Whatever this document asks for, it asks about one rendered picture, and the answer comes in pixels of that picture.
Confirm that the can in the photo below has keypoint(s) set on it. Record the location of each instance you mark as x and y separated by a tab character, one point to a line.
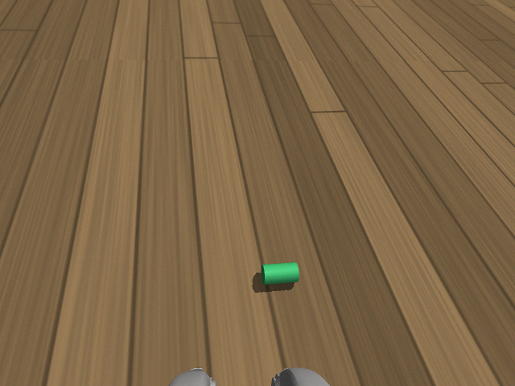
280	273

